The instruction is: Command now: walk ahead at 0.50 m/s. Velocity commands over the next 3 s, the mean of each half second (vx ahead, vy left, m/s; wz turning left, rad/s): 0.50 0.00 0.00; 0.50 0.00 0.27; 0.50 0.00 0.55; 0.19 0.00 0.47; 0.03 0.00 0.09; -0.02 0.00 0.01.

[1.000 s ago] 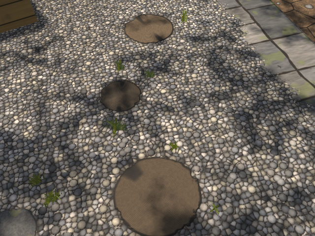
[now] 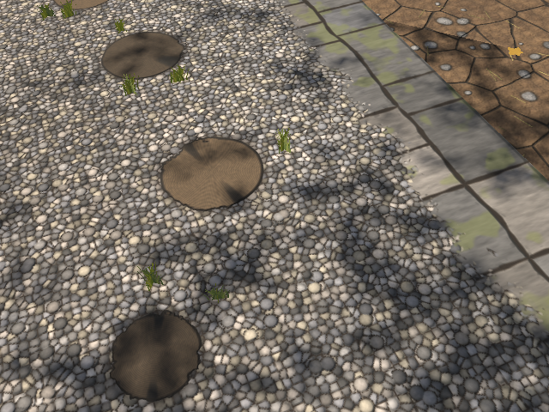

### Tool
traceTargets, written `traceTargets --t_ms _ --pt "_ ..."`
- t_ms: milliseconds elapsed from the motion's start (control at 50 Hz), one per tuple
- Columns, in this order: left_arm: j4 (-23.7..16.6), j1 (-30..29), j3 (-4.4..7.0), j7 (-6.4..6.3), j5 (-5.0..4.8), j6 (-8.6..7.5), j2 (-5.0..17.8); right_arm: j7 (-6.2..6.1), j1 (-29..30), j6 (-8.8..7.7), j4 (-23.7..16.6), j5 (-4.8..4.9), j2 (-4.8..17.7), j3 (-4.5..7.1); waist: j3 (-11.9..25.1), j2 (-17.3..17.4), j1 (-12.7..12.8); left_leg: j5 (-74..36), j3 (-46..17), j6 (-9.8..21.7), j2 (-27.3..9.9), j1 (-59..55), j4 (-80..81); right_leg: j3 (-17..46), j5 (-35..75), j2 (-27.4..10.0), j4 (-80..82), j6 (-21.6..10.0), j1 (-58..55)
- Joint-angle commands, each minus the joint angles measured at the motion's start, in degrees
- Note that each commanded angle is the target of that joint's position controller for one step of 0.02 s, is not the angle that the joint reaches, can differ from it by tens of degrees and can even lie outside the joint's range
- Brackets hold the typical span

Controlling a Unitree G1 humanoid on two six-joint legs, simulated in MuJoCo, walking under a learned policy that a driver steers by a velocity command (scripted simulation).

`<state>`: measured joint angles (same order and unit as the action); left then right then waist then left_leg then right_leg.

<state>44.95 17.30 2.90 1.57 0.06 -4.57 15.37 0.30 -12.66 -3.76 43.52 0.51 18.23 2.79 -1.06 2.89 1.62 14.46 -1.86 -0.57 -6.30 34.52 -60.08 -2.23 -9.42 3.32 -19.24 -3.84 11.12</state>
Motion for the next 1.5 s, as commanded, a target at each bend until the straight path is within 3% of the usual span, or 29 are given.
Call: traceTargets --t_ms 20,180,240,280,300,320,340,360,400,500,700,760,800,820,840,860,880,920,1000,1140,1240,1280,1320,1340,1360,1380,1400,1440,1500 --pt "-3.0 -2.9 2.01 -0.63 -0.14 -1.46 8.4 -0.25 0.2 -0.05 -3.5 -0.48 2.3 0.49 -0.1 -6.1 -1.9 -8.4 -1.2 -1.3 -2.2 3.9 7.1 10.9 12.3 -14.7 11.8 -10.5 -1.0" --pt "1.9 4.8 2.50 -1.46 -1.28 0.24 10.9 1.88 13.9 -1.42 -7.7 0.49 1.5 -0.19 -3.1 -5.7 2.9 -18.5 0.4 0.9 1.4 2.0 28.3 7.7 10.7 -16.4 9.4 -7.5 -9.5" --pt "3.1 4.9 2.89 -1.87 -1.39 1.24 11.7 2.51 12.8 -1.65 -8.0 0.28 2.9 0.28 -2.0 -6.7 1.1 -12.0 1.1 3.2 2.7 -0.8 30.7 8.3 17.9 -18.2 4.9 -5.9 -14.5" --pt "3.0 3.2 2.71 -2.10 -1.18 1.90 11.6 2.05 2.2 -1.68 -5.1 -0.04 5.9 2.01 4.7 -6.5 -4.9 -11.0 4.4 5.8 6.1 -16.5 32.6 5.3 33.6 -14.8 -8.0 -3.8 -13.2" --pt "2.1 3.6 1.65 -2.30 -0.26 1.91 9.3 1.47 -7.4 -1.51 -2.9 -0.38 9.2 3.26 12.6 -3.6 -8.6 -13.7 -0.8 8.6 0.8 -33.0 29.9 3.0 26.5 -11.9 -22.2 -1.8 -4.7" --pt "0.9 11.2 -0.47 -1.71 0.04 0.73 2.7 1.27 -12.5 -1.14 -1.9 -0.90 15.2 4.67 21.4 10.2 -6.5 -4.2 -26.9 18.1 -13.8 -56.2 32.4 0.6 -0.1 -2.4 -45.3 2.7 19.5" --pt "1.9 9.0 -0.06 -1.37 -0.53 -0.50 5.1 1.40 -14.3 -0.89 -1.5 -0.16 10.4 3.47 24.4 11.1 -8.3 4.4 -40.7 19.2 -15.9 -58.1 41.5 8.5 -23.4 -0.5 -52.9 2.7 27.6" --pt "0.2 3.4 1.31 -1.00 -2.25 -1.19 9.8 1.31 -10.0 -0.95 -2.0 -0.04 8.0 2.46 14.7 6.7 -8.0 8.1 -33.2 16.2 -14.2 -51.0 42.9 9.0 -20.6 -4.0 -55.9 1.8 32.7" --pt "-1.2 -2.4 1.23 -1.31 -1.51 -1.26 8.9 1.34 -2.7 -0.95 -2.8 -0.62 5.2 1.57 4.3 0.7 -4.8 -0.4 -20.8 14.2 -10.0 -34.6 45.9 6.2 -11.5 -8.9 -50.1 1.7 30.7" --pt "-0.3 -0.9 1.00 -1.86 -0.43 1.15 5.2 1.31 -0.7 -2.42 -1.4 -0.74 4.7 1.60 1.4 1.9 -0.7 -13.3 -9.5 14.7 -6.2 -23.8 52.2 5.8 -2.4 -11.5 -40.4 4.1 24.6" --pt "-5.7 -19.7 0.19 0.06 -0.70 -0.92 4.0 -0.53 -9.8 -0.38 3.9 0.81 7.7 2.59 -3.0 0.2 -6.0 -13.0 -6.1 12.3 -5.8 -29.6 50.0 4.7 14.1 -7.3 -11.5 5.2 22.9" --pt "-5.5 -18.0 0.92 0.50 -0.78 -1.73 6.3 -1.10 -9.4 0.42 4.4 0.92 8.4 3.13 -1.9 1.7 -3.8 -14.6 -9.4 10.8 -7.6 -32.6 45.5 5.4 8.9 -6.4 -8.2 3.7 18.2" --pt "-2.6 -8.1 2.60 -0.04 -0.60 -2.16 9.4 -1.16 -8.5 0.85 4.2 0.66 7.2 2.71 3.9 1.5 1.4 -23.1 -7.7 8.6 -4.0 -30.7 34.6 3.4 6.3 -5.0 -5.9 1.3 3.1" --pt "-1.0 1.6 3.74 -0.61 0.38 -2.27 12.8 -1.06 -8.2 0.82 2.9 -0.25 3.8 1.43 12.5 -2.2 5.4 -15.8 -5.1 6.4 -0.3 -22.2 19.3 10.1 6.3 -12.5 -8.7 -2.0 -13.1" --pt "0.3 6.3 5.12 -0.88 0.58 -1.44 18.0 -0.82 -16.0 -0.12 1.5 -0.04 -2.6 -0.39 21.0 -17.4 2.8 10.9 0.6 2.0 8.7 0.1 -1.7 33.1 -2.5 -26.8 -5.8 -10.3 -34.5" --pt "0.3 7.1 3.92 -0.76 0.11 -1.16 13.1 -0.84 -14.6 -0.74 2.1 1.32 1.7 0.49 21.7 -17.7 4.6 19.5 -5.4 1.8 7.4 6.9 -10.6 42.9 -14.3 -27.5 0.9 -11.3 -33.0" --pt "-0.2 3.2 2.82 -0.89 -0.15 -1.21 9.6 -0.88 -9.3 -0.87 0.8 2.33 6.4 1.92 12.8 -13.0 4.7 15.0 -5.8 2.4 4.5 10.4 -13.2 34.5 -17.0 -25.5 2.5 -8.4 -25.9" --pt "-0.4 -4.0 1.64 -0.94 0.09 -1.22 5.9 -1.16 -5.1 -0.31 -0.1 1.45 5.6 2.29 4.5 -9.3 1.8 6.8 -4.2 2.1 0.5 7.8 -9.9 22.2 -7.9 -21.4 5.6 -6.1 -12.5" --pt "0.9 -7.5 1.99 -1.14 0.63 -2.28 5.8 -0.81 -5.5 2.18 -1.0 1.27 1.6 2.27 0.4 -9.0 -1.8 0.6 -3.8 1.1 -2.2 2.6 -5.0 9.5 3.5 -19.2 11.2 -6.3 -2.7" --pt "2.9 -5.3 3.15 -2.19 0.37 -1.58 9.4 1.10 4.7 2.08 -4.9 0.76 -0.1 1.46 -2.6 -5.5 0.8 -15.5 0.1 1.0 -1.3 2.9 15.1 -3.8 10.8 -18.0 12.8 -5.6 -5.4" --pt "4.6 -1.9 4.08 -2.22 -1.14 0.26 11.8 2.57 11.0 2.38 -8.6 0.71 0.8 1.48 -4.7 -5.3 2.1 -10.9 3.5 3.6 0.3 3.5 22.6 -7.4 16.1 -20.7 9.1 -3.9 -14.3" --pt "4.4 -2.7 4.62 -2.36 -1.77 1.05 13.5 2.78 9.0 2.67 -9.0 0.51 2.6 2.38 -2.2 -6.8 -0.2 -5.1 6.5 5.8 3.5 -1.9 23.2 -9.2 33.1 -20.8 2.1 -2.7 -16.6" --pt "4.0 -4.2 4.58 -2.51 -2.29 1.93 13.6 2.26 -4.5 2.99 -5.8 0.77 6.8 5.03 5.4 -6.1 -8.2 -5.8 9.3 9.2 9.0 -20.7 27.1 -12.1 43.9 -17.9 -17.3 -0.3 -12.5" --pt "3.2 -3.0 3.56 -2.64 -0.76 1.69 11.0 1.07 -14.2 3.58 -3.2 1.09 11.7 7.20 10.6 -0.1 -11.8 -5.8 -0.1 12.2 5.0 -38.2 28.6 -12.4 28.4 -15.4 -35.0 2.6 1.2" --pt "-0.3 1.4 0.86 -2.04 1.58 0.22 2.4 0.73 -11.3 3.02 -3.9 1.57 18.0 7.68 14.0 15.2 -4.0 5.0 -33.2 22.5 -9.0 -53.9 35.7 -7.0 -22.8 -3.2 -54.4 6.2 26.7" --pt "-0.8 -3.8 1.33 -1.31 -0.72 -2.01 6.9 1.32 -12.4 1.82 -6.1 0.99 13.3 6.13 20.8 7.4 -8.0 12.5 -46.0 24.5 -12.9 -56.3 44.0 6.5 -25.4 -2.5 -60.4 5.3 32.5" --pt "-2.5 -9.0 2.09 -0.88 -2.88 -3.17 9.7 1.60 -10.5 0.79 -5.5 0.43 10.0 5.09 12.8 4.0 -8.5 8.0 -38.4 21.4 -11.8 -51.8 45.0 6.6 -19.6 -5.1 -59.7 3.8 37.3" --pt "-1.6 -9.1 2.07 -1.61 -0.64 -3.94 9.0 1.37 -3.5 0.20 -6.3 0.30 6.9 4.09 5.9 -1.4 -3.9 -4.6 -25.4 17.7 -6.9 -36.7 44.4 6.9 -11.2 -9.4 -49.8 3.1 31.2" --pt "-1.3 -7.4 2.55 -1.55 0.39 -1.93 8.6 0.57 -0.2 -0.06 -7.9 -0.47 5.8 3.45 3.8 -0.5 -0.6 -20.0 -19.0 17.4 -4.3 -26.6 46.6 6.5 -7.3 -10.1 -42.6 4.9 24.0"
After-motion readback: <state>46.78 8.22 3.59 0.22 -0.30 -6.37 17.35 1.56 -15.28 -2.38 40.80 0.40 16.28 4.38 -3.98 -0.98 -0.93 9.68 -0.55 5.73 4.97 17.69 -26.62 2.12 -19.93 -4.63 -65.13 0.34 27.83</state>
